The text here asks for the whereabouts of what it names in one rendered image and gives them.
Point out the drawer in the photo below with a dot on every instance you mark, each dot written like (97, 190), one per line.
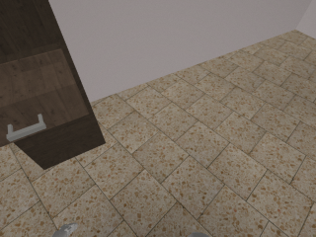
(39, 84)

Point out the robot left hand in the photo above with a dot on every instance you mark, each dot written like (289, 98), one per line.
(65, 230)

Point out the cabinet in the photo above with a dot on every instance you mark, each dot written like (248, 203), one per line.
(28, 28)

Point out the handle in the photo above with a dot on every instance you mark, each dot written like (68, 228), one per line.
(13, 135)

